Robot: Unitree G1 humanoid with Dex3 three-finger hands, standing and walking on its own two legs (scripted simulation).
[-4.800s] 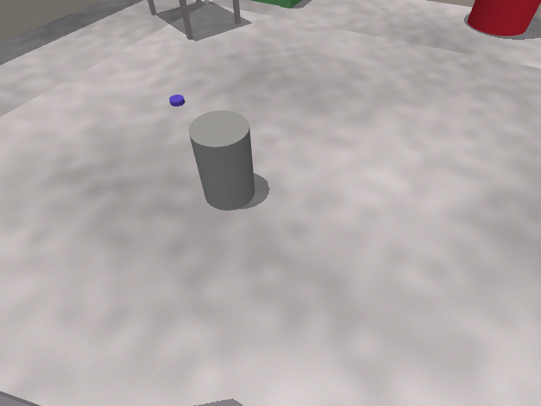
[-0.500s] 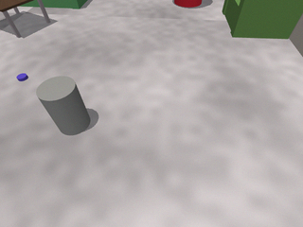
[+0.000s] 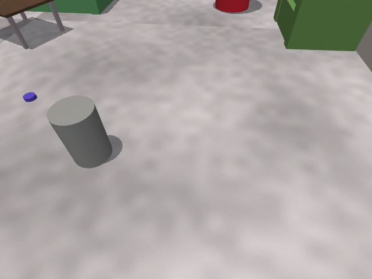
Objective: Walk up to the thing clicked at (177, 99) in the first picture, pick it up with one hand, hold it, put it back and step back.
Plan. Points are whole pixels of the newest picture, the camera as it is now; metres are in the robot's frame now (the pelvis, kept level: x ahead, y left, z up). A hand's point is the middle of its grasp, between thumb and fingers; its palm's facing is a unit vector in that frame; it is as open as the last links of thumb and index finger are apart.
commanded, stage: stand
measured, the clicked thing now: (29, 97) +1.66 +1.41 -0.77
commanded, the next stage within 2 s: walk up in 0.54 s
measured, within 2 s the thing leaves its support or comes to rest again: neither
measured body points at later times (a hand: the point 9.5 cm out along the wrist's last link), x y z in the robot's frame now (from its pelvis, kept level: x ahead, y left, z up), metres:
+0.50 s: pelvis +0.00 +0.00 +0.00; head +0.01 +0.00 +0.45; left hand +0.06 +0.30 -0.13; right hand +0.07 -0.30 -0.13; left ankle -0.01 +0.12 -0.75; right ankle +0.00 -0.15 -0.75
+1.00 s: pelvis +0.10 -0.06 -0.01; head +0.10 -0.09 +0.44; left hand +0.14 +0.27 -0.11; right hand +0.14 -0.40 -0.14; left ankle +0.13 +0.08 -0.69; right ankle +0.09 -0.17 -0.75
